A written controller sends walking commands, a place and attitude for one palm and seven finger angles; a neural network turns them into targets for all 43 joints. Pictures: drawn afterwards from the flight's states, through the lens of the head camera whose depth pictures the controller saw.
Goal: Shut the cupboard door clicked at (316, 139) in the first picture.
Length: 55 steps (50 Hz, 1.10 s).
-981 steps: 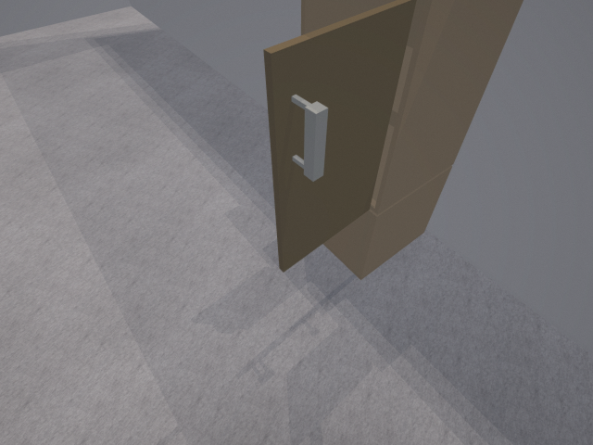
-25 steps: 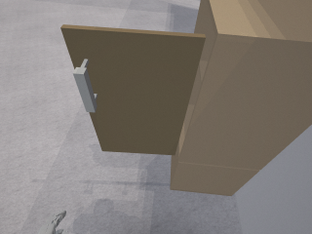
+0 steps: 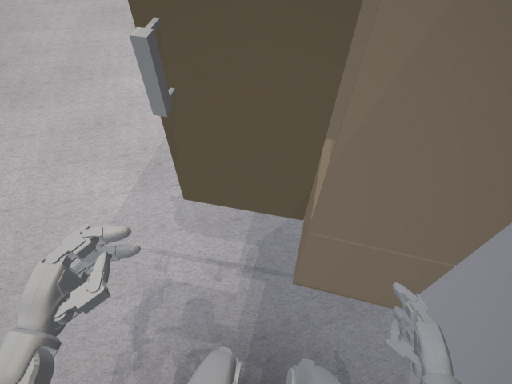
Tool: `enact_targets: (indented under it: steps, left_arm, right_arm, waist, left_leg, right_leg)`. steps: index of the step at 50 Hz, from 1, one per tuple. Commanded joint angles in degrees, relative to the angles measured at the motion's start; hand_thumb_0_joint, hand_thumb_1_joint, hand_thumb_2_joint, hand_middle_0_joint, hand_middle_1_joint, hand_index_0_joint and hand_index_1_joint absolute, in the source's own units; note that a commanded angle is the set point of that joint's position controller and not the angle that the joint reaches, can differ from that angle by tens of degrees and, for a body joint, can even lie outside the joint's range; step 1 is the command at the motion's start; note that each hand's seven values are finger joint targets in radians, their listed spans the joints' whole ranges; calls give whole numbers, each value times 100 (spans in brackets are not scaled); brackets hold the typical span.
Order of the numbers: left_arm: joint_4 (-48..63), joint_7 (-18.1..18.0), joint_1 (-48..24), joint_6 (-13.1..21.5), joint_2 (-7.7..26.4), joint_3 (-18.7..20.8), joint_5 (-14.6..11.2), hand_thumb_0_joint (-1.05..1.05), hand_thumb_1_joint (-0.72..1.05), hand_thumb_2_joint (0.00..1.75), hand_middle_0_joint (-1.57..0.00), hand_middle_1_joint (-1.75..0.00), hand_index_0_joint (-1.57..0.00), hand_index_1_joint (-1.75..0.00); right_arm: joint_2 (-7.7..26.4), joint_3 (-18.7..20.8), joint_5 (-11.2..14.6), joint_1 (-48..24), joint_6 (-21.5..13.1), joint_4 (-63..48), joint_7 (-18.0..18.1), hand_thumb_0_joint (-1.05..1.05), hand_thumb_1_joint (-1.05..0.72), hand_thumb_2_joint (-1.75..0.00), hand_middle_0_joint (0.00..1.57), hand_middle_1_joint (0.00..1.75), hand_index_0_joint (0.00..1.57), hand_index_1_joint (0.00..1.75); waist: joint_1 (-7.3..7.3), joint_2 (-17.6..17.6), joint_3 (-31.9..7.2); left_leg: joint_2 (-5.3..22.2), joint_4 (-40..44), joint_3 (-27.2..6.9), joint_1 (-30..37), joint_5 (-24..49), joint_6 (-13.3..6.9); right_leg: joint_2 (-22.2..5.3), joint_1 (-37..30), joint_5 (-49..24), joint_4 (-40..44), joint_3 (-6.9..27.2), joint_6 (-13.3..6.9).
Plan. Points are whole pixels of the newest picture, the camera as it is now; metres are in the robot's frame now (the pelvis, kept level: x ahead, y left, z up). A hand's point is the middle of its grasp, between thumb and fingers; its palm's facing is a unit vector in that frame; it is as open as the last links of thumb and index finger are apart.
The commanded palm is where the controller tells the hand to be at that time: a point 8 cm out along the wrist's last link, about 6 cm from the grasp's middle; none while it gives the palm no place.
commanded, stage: raise the hand and make a fist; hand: left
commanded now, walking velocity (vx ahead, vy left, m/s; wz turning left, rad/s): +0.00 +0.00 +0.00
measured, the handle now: (158, 68) +0.56 +0.25 +0.17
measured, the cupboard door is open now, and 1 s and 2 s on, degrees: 93 93 93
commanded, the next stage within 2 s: bring the fist close to the handle in 1.34 s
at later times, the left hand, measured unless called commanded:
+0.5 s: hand (95, 240) +0.26 +0.24 +0.12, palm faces -0.04 -1.00 -0.04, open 3.3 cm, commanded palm +0.23 +0.29 +0.13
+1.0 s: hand (84, 198) +0.28 +0.24 +0.18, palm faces -0.03 -1.00 -0.06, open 3.1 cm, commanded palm +0.25 +0.29 +0.18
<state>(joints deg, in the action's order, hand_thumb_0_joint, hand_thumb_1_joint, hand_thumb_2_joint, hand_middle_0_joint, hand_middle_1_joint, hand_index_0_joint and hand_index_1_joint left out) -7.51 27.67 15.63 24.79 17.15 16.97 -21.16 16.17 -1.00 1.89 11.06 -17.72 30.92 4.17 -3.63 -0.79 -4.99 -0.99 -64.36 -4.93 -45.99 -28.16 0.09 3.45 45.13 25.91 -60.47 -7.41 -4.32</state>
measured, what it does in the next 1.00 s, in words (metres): rises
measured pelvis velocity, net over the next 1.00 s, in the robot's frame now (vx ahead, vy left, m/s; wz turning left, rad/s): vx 0.04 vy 0.05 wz -0.02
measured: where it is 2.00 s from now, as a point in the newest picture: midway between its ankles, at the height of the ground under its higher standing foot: outside the picture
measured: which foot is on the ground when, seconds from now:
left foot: down 0.00-1.00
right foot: down 0.00-1.00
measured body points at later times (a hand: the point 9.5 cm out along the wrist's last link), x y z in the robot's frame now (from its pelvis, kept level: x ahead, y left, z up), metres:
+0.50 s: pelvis +0.03 +0.05 +0.04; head +0.06 +0.05 +0.49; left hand +0.25 +0.30 +0.12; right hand +0.20 -0.19 -0.02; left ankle +0.04 +0.12 -0.66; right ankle +0.05 -0.07 -0.66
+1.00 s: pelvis +0.04 +0.05 +0.06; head +0.04 +0.05 +0.51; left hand +0.27 +0.30 +0.18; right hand +0.22 -0.16 +0.00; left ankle +0.04 +0.12 -0.66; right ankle +0.05 -0.07 -0.66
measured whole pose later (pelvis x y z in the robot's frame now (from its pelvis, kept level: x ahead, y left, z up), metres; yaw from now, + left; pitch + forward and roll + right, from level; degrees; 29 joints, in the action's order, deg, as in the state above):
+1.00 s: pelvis +0.04 +0.05 +0.06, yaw -1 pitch +2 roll -2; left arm 11.9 15.0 15.6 1.9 16.3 11.4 -16.4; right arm 13.2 -4.6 2.5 14.9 -15.0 32.7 3.8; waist -2.5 -2.3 -3.6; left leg -3.4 -41.2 -1.2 -20.8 -21.9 -3.9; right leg 1.3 20.4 19.0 -37.8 -2.3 -0.4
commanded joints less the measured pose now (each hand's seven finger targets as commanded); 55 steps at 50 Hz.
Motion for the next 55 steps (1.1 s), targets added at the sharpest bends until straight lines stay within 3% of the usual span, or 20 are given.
enact_targets:
  steps: [1,3,4,5,9,14,16,19,23,28,34,35,40,44,46,50,54,55]
  left_arm:
    - [1067,15,-765,-366,1653,699,-173,0,90,90,-73,-88,-73,-88]
    - [1190,-210,-489,-583,1596,869,-268,0,90,90,-77,-92,-77,-92]
    - [1031,-337,-276,-672,1582,987,-296,0,90,90,-79,-94,-79,-94]
    - [1175,-418,-239,-658,1375,870,-303,0,90,90,-81,-96,-81,-96]
    - [1547,-627,84,-486,1061,635,-233,0,90,90,-88,-104,-88,-104]
    - [1872,-702,106,-425,862,280,-71,0,90,90,-97,-114,-97,-114]
    - [2139,-798,42,-405,891,260,13,0,90,90,-101,-118,-101,-118]
    - [2569,-965,-17,-404,917,239,105,0,90,90,-106,-124,-106,-124]
    - [2749,-1099,161,-567,666,29,184,0,90,90,-113,-132,-113,-132]
    - [2955,-1157,141,-1011,526,-198,309,0,90,90,-123,-142,-123,-142]
    - [3128,-1205,-289,-1425,631,-165,367,0,90,90,-130,-150,-130,-150]
    - [3224,-1205,-368,-1449,581,-199,364,0,90,90,-130,-150,-130,-150]
    - [3259,-1245,-656,-1648,615,-263,427,0,90,90,-130,-150,-130,-150]
    - [3197,-1275,-719,-1823,710,-159,409,0,90,90,-130,-150,-130,-150]
    - [3256,-1293,-834,-1890,658,-202,415,0,90,90,-130,-150,-130,-150]
    - [2920,-1315,-577,-2038,536,-189,374,0,90,90,-130,-150,-130,-150]
    - [3017,-1378,-649,-1983,670,-117,411,0,90,90,-130,-150,-130,-150]
    - [3152,-1391,-708,-1923,617,-139,417,0,90,90,-130,-150,-130,-150]
  right_arm:
    - [599,250,122,-17,-229,-890,172,0,-90,-90,20,30,20,30]
    - [499,209,108,-129,-197,-991,119,0,-90,-90,20,30,20,30]
    - [459,192,94,-148,-157,-993,89,0,-90,-90,20,30,20,30]
    - [434,185,88,-145,-159,-1027,54,0,-90,-90,20,30,20,30]
    - [449,219,49,-42,-253,-1044,-16,0,-90,-90,20,30,20,30]
    - [540,255,24,144,-396,-896,-6,0,-90,-90,20,30,20,30]
    - [565,256,12,201,-436,-863,4,0,-90,-90,20,30,20,30]
    - [556,224,-21,197,-467,-823,5,0,-90,-90,20,30,20,30]
    - [512,194,2,179,-420,-813,-13,0,-90,-90,20,30,20,30]
    - [485,150,34,163,-294,-863,-35,0,-90,-90,20,30,20,30]
    - [468,60,46,87,-126,-890,-10,0,-90,-90,20,30,20,30]
    - [445,61,57,67,-115,-897,-7,0,-90,-90,20,30,20,30]
    - [424,2,82,-56,-85,-853,22,0,-90,-90,20,30,20,30]
    - [430,-18,91,-106,-86,-793,47,0,-90,-90,20,30,20,30]
    - [402,-24,112,-199,-94,-773,56,0,-90,-90,20,30,20,30]
    - [400,-18,131,-222,-92,-700,52,0,-90,-90,20,30,20,30]
    - [423,3,113,-237,-103,-695,50,0,-90,-90,20,30,20,30]
    - [395,19,113,-266,-118,-710,50,0,-90,-90,20,30,20,30]
  waist:
    - [309,-220,-987]
    - [155,-201,-957]
    - [100,27,-824]
    - [105,87,-795]
    - [146,293,-836]
    - [255,44,-695]
    - [268,-108,-859]
    - [252,-427,-1003]
    - [256,-461,-908]
    - [253,-490,-795]
    - [245,-394,-602]
    - [241,-446,-752]
    - [233,-577,-569]
    - [191,-296,-550]
    - [173,-430,-497]
    - [142,-255,-335]
    - [162,-202,-294]
    - [161,-179,-440]
  left_leg:
    - [43,941,261,96,192,-222]
    - [42,1081,227,105,279,-153]
    - [62,1145,170,57,293,-122]
    - [50,1246,180,115,374,-119]
    - [30,1518,153,459,813,-153]
    - [27,1891,131,1050,1194,-226]
    - [46,2071,87,1349,1263,-218]
    - [61,2212,-4,1750,1589,-163]
    - [128,2393,-97,2033,1879,-38]
    - [225,2585,-233,2420,2453,107]
    - [245,2789,-241,2615,2508,130]
    - [246,2834,-233,2719,2512,148]
    - [262,3064,-257,2834,2190,136]
    - [252,3209,-254,2905,2220,128]
    - [254,3298,-233,2975,2171,124]
    - [207,3362,-106,2895,2106,84]
    - [162,3383,-24,2870,1863,-1]
    - [148,3366,15,2927,1927,-28]
  right_leg:
    - [-703,-1517,1755,2355,2081,503]
    - [-806,-1739,1559,2424,2118,523]
    - [-809,-1840,1508,2442,2128,521]
    - [-783,-1827,1340,2422,1997,517]
    - [-625,-1939,390,2225,1657,540]
    - [-346,-1709,-340,1987,993,400]
    - [-285,-1689,-567,1864,697,350]
    - [-224,-1792,-1090,1713,499,287]
    - [-210,-1781,-1341,1727,330,288]
    - [-200,-1855,-1611,1834,258,302]
    - [-180,-2096,-1746,2069,263,283]
    - [-196,-2161,-1740,2094,254,288]
    - [-211,-2272,-1561,2321,275,272]
    - [-206,-2534,-1640,2475,267,265]
    - [-225,-2553,-1598,2551,267,267]
    - [-236,-2702,-1650,2707,279,265]
    - [-242,-2770,-1527,2822,350,275]
    - [-257,-2833,-1579,2830,364,283]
